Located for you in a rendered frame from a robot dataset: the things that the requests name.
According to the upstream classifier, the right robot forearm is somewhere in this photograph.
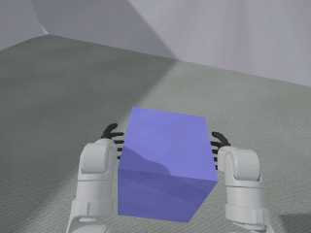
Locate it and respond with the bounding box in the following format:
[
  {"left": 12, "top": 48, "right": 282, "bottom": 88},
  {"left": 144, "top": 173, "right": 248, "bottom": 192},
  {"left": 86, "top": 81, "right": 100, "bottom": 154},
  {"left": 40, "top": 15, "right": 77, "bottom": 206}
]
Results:
[{"left": 217, "top": 146, "right": 274, "bottom": 233}]

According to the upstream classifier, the left robot forearm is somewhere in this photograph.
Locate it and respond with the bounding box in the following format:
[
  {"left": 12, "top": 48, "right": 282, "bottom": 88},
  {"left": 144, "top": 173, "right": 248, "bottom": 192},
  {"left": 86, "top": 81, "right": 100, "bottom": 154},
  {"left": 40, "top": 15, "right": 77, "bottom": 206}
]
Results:
[{"left": 66, "top": 138, "right": 118, "bottom": 233}]

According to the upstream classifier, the right robot hand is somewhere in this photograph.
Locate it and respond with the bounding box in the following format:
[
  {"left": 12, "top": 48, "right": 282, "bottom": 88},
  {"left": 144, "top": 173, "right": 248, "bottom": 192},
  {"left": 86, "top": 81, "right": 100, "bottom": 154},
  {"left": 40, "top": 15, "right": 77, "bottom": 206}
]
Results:
[{"left": 210, "top": 131, "right": 231, "bottom": 170}]

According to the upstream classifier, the carton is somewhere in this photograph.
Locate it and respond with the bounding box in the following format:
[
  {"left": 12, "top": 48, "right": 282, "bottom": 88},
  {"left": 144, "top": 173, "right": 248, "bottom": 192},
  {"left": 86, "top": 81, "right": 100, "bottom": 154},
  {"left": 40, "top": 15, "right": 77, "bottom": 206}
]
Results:
[{"left": 118, "top": 107, "right": 219, "bottom": 223}]

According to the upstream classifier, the left robot hand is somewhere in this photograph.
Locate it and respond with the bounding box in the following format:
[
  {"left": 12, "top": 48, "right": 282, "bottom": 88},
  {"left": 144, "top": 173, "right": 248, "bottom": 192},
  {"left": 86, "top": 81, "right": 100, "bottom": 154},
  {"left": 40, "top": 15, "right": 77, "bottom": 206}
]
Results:
[{"left": 100, "top": 123, "right": 124, "bottom": 159}]

